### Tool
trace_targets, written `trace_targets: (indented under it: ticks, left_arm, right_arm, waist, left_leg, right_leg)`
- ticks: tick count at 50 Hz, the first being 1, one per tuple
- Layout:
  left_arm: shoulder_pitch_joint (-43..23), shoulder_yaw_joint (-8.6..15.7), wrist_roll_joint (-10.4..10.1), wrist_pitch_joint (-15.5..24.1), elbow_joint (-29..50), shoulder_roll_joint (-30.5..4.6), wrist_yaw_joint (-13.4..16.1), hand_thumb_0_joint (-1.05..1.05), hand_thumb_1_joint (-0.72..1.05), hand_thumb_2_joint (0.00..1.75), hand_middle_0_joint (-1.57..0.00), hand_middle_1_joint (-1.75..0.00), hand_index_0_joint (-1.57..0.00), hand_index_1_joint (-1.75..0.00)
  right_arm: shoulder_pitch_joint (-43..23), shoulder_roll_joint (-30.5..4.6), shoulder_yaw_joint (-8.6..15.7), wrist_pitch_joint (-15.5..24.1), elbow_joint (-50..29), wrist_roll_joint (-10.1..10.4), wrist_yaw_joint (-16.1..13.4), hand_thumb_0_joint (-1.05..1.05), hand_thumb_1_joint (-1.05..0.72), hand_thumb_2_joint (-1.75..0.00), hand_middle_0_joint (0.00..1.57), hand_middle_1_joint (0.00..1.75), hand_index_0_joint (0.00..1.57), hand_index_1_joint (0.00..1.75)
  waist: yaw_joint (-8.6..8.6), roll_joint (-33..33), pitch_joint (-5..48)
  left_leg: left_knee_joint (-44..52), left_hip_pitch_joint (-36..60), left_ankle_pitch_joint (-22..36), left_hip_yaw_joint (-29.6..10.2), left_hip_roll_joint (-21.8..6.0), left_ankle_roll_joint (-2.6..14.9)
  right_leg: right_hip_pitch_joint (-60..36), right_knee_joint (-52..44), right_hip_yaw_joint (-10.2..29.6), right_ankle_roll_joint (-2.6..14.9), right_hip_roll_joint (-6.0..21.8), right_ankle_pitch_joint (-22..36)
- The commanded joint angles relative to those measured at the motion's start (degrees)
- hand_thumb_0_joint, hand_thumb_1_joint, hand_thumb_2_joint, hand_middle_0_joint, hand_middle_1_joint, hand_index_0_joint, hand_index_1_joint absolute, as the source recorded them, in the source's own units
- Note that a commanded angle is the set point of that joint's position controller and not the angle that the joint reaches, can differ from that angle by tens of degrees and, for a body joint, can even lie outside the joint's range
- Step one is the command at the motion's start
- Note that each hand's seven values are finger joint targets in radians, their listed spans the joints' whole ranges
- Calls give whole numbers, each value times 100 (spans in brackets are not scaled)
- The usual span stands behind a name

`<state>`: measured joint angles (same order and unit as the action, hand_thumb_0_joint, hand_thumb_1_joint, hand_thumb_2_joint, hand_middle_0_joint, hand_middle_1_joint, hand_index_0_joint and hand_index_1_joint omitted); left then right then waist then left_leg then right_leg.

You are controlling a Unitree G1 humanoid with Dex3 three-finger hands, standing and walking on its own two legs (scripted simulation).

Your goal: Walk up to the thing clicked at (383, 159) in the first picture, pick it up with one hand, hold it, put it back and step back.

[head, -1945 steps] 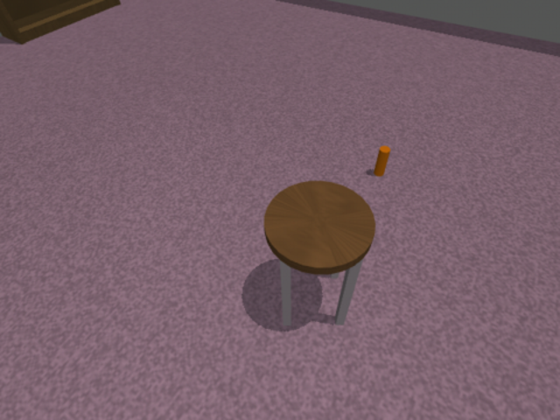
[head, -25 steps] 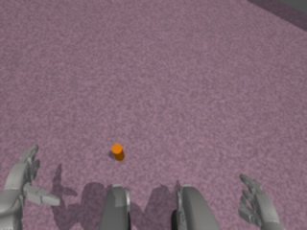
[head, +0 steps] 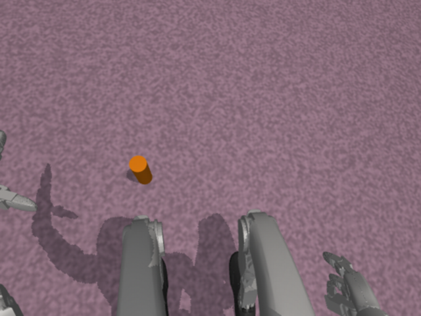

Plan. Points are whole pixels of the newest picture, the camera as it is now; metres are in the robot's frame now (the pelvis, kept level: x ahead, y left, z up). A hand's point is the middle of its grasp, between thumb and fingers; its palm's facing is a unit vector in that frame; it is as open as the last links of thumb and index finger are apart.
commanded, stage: go down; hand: left
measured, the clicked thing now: (141, 171) +0.48 +0.18 -0.41
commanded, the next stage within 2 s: approach in 1.20 s
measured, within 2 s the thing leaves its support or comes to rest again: neither
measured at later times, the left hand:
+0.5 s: hand (19, 154) +0.42 +0.35 -0.07, palm faces +0.04 -0.99 -0.11, open 17.2 cm
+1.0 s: hand (20, 147) +0.44 +0.36 -0.09, palm faces +0.02 -0.99 -0.10, open 17.2 cm
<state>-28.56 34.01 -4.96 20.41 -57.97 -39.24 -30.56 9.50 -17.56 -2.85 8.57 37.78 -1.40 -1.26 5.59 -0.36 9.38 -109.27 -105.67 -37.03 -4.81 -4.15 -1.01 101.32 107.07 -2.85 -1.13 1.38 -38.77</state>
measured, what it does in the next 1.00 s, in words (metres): lowers itself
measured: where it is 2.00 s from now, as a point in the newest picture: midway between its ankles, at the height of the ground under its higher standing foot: (201, 302)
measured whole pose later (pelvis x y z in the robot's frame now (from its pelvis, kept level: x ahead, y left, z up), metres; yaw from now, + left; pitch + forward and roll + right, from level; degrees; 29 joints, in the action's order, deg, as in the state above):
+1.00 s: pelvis -0.02 +0.00 -0.10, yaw -3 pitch +32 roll -7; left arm -41.7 40.3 -5.8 20.2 -63.0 -51.6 -39.0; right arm 8.6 -19.6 -7.0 7.4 38.2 -2.6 -0.6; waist 8.7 -0.9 5.6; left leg -127.1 -122.4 -37.8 -8.0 -3.5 -0.8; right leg 116.6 123.7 -3.8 -1.6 0.8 -39.7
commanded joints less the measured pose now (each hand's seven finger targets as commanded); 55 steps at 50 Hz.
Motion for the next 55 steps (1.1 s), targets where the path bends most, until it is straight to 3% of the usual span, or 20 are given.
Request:
trace_targets:
  ticks: [1,5,14,22,25,29,31,35,36,39,45,49,50,55]
  left_arm:
    - [-1251,511,-215,389,940,-2211,-125,0,-50,8,-5,-8,-4,-8]
    - [-1549,561,-202,401,994,-2334,-245,0,-48,8,-4,-8,-4,-8]
    - [-1909,621,-257,391,837,-2502,-435,0,-48,8,-4,-8,-4,-7]
    - [-2225,740,-282,403,737,-2819,-597,0,-48,8,-4,-8,-4,-8]
    - [-2368,845,-276,406,743,-3014,-625,0,-50,8,-4,-9,-4,-8]
    - [-2508,805,-278,394,709,-3027,-701,0,-49,8,-4,-9,-4,-8]
    - [-2576,893,-263,385,731,-3227,-702,0,-49,8,-4,-9,-4,-8]
    - [-2655,843,-272,361,626,-3214,-743,0,-49,8,-4,-9,-4,-8]
    - [-2662,899,-290,354,648,-3285,-747,0,-49,8,-4,-9,-4,-9]
    - [-2698,903,-266,341,693,-3367,-792,0,-49,8,-4,-10,-4,-9]
    - [-2819,886,-298,340,713,-3449,-828,0,-49,7,-5,-9,-5,-8]
    - [-2657,985,-322,314,655,-3538,-864,0,-47,8,-5,-9,-5,-8]
    - [-2732,928,-326,317,702,-3490,-881,0,-48,7,-5,-9,-5,-8]
    - [-2717,977,-350,323,695,-3531,-923,0,-49,8,-5,-9,-5,-9]
  right_arm:
    - [609,-1214,422,180,-386,18,-47,0,-89,-90,20,30,20,30]
    - [603,-1301,427,141,-302,7,-37,0,-89,-90,20,30,20,30]
    - [632,-1372,354,91,-234,-29,-23,0,-90,-90,20,30,20,30]
    - [651,-1402,268,66,-203,-69,-11,0,-90,-90,20,30,20,30]
    - [667,-1411,233,59,-199,-76,-5,0,-90,-90,20,30,20,30]
    - [675,-1425,220,46,-195,-100,-7,0,-90,-90,20,30,20,30]
    - [665,-1440,195,46,-204,-91,-10,0,-90,-90,20,30,20,30]
    - [699,-1472,179,38,-199,-97,-11,0,-90,-90,20,30,20,30]
    - [684,-1469,163,43,-203,-93,-9,0,-90,-90,20,30,20,30]
    - [716,-1529,141,31,-188,-101,-15,0,-90,-90,20,30,20,30]
    - [624,-1533,115,35,-233,-94,-14,0,-90,-90,20,30,20,30]
    - [689,-1573,84,23,-239,-93,-13,0,-89,-90,20,30,20,30]
    - [729,-1575,89,11,-216,-92,-16,0,-90,-90,20,30,20,30]
    - [734,-1604,46,8,-200,-115,-8,0,-90,-90,20,30,20,30]
  waist:
    - [-227,1044,3356]
    - [-178,1422,3327]
    - [-76,1501,3176]
    - [-25,1406,3348]
    - [-48,1444,3379]
    - [53,1344,3335]
    - [8,1390,3356]
    - [116,1295,3191]
    - [63,1277,3253]
    - [88,1610,3312]
    - [116,1506,3032]
    - [72,1570,3188]
    - [146,1653,3230]
    - [140,1771,3230]
  left_leg:
    - [1191,2496,909,117,184,205]
    - [1102,2700,888,-54,134,153]
    - [787,2304,702,-104,125,147]
    - [341,2002,874,10,159,185]
    - [256,1879,816,25,167,185]
    - [60,1568,630,155,184,225]
    - [68,1573,568,112,176,218]
    - [-58,1273,439,148,188,246]
    - [-81,1299,440,150,188,249]
    - [-54,1561,610,48,167,198]
    - [-115,1234,140,52,171,238]
    - [-183,1346,477,48,171,214]
    - [-205,1390,528,51,178,212]
    - [-274,1592,882,-36,159,180]
  right_leg:
    - [-1260,-1079,-7,329,-139,928]
    - [-732,-711,-117,362,-125,929]
    - [-269,-300,-202,359,-123,814]
    - [-237,-67,-205,351,-135,915]
    - [-218,37,-214,352,-134,882]
    - [-286,3,-191,326,-157,774]
    - [-191,90,-223,336,-156,703]
    - [-176,89,-238,323,-175,611]
    - [-173,103,-241,321,-179,604]
    - [0,290,-304,348,-163,764]
    - [157,245,-323,330,-188,398]
    - [110,346,-346,338,-198,652]
    - [121,357,-349,340,-187,686]
    - [270,510,-387,356,-182,930]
